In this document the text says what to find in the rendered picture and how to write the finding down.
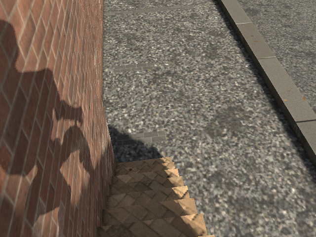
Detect stairs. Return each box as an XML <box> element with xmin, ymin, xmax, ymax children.
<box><xmin>97</xmin><ymin>157</ymin><xmax>215</xmax><ymax>237</ymax></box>

